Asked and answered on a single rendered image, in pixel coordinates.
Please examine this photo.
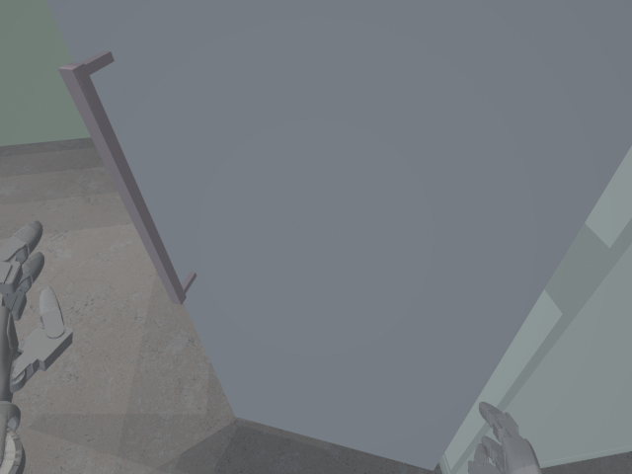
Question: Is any handle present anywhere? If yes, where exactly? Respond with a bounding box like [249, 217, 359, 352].
[57, 51, 197, 305]

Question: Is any fridge door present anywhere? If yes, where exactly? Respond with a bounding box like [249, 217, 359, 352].
[46, 0, 632, 471]

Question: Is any robot left forearm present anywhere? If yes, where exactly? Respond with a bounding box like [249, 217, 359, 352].
[0, 401, 26, 474]

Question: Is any right robot hand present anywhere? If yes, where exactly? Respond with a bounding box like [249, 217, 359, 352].
[468, 402, 542, 474]

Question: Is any left robot hand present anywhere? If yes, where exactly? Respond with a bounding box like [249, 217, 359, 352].
[0, 220, 73, 403]

